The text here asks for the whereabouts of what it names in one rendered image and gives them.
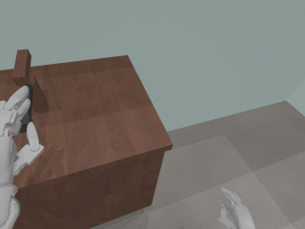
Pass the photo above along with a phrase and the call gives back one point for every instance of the left robot forearm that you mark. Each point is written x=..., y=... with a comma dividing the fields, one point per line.
x=9, y=206

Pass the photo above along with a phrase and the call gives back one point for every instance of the left robot hand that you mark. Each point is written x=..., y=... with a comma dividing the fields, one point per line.
x=11, y=113

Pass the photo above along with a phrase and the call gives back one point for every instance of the counter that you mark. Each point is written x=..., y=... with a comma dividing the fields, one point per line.
x=104, y=142

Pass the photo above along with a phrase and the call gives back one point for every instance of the tap lever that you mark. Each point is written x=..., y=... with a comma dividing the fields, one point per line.
x=27, y=117

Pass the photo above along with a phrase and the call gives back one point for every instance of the right robot hand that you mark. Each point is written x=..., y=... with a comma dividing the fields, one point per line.
x=239, y=217

